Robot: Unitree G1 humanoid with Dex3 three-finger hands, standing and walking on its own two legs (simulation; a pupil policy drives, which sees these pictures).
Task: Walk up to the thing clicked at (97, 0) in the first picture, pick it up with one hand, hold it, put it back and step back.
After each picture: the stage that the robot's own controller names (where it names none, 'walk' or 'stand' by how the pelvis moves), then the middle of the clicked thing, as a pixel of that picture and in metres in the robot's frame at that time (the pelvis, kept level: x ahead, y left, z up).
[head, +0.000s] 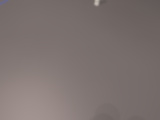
stand; out of the picture +2.38 -0.32 -0.66
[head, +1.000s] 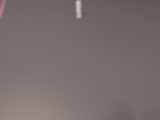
walk; (78, 9) +2.24 +0.05 -0.63
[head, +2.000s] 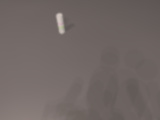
walk; (60, 23) +1.60 +0.29 -0.65
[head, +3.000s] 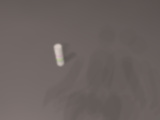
walk; (59, 55) +1.07 +0.25 -0.65
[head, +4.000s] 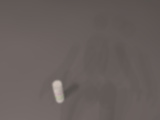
walk; (58, 92) +0.65 +0.20 -0.64
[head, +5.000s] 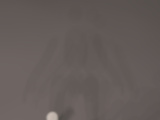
walk; out of the picture +0.40 +0.14 -0.63
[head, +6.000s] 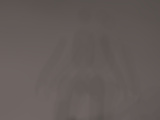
stand; out of the picture +0.35 +0.16 -0.64
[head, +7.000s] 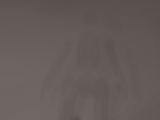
stand; out of the picture +0.38 +0.14 -0.66
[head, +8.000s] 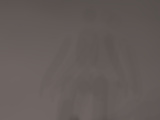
stand; out of the picture +0.36 +0.15 -0.66
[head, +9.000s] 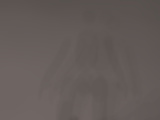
stand; out of the picture +0.36 +0.15 -0.66
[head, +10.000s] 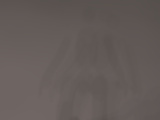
go down; out of the picture +0.35 +0.15 -0.66
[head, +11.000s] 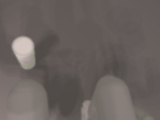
go down; (25, 55) +0.44 +0.17 -0.27
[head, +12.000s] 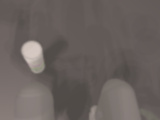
approach; (35, 59) +0.44 +0.16 -0.26
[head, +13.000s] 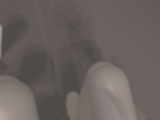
close in; out of the picture +0.44 +0.20 -0.16
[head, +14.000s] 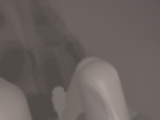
close; out of the picture +0.44 +0.21 -0.16
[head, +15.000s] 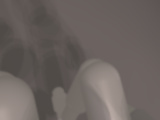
lift; out of the picture +0.39 +0.21 -0.17
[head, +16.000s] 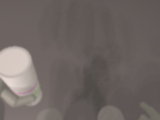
lift; (24, 83) +0.31 +0.16 +0.04
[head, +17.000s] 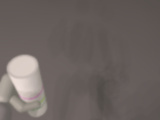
hold; (31, 91) +0.30 +0.16 +0.04
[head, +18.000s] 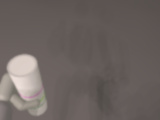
hold; (31, 90) +0.30 +0.16 +0.04
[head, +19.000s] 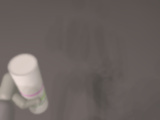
crouch; (32, 88) +0.31 +0.15 +0.02
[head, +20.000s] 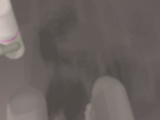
lower; (6, 33) +0.48 +0.17 -0.03
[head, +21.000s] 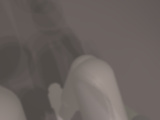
lower; out of the picture +0.47 +0.24 -0.16
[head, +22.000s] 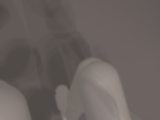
lower; out of the picture +0.44 +0.22 -0.16
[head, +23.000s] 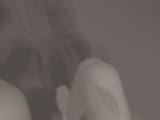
lower; out of the picture +0.44 +0.22 -0.16
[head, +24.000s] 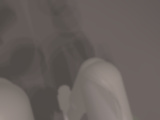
lower; out of the picture +0.43 +0.22 -0.16
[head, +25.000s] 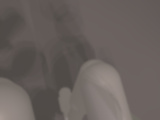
draw back; out of the picture +0.43 +0.20 -0.15
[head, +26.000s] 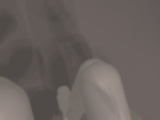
rise; out of the picture +0.43 +0.20 -0.18
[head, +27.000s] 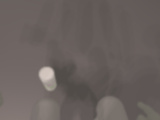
walk; (48, 80) +0.42 +0.14 -0.40
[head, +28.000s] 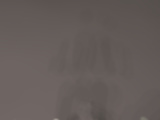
stand; out of the picture +0.36 +0.13 -0.60
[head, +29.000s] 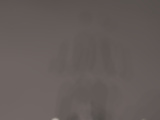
stand; out of the picture +0.37 +0.14 -0.60
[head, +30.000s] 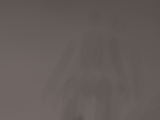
stand; out of the picture +0.37 +0.13 -0.64
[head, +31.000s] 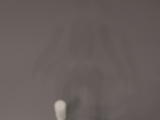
walk; (60, 111) +0.42 +0.09 -0.63
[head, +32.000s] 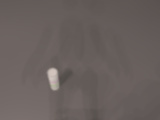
walk; (53, 79) +0.63 +0.18 -0.63
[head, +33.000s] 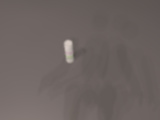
walk; (69, 52) +0.98 +0.13 -0.63
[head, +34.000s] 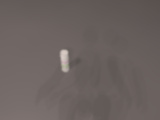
stand; (64, 61) +1.00 +0.14 -0.64
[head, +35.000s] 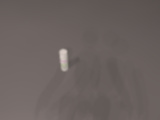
stand; (64, 60) +1.03 +0.14 -0.66
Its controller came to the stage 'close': yes
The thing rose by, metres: 0.69
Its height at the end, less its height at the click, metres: +0.00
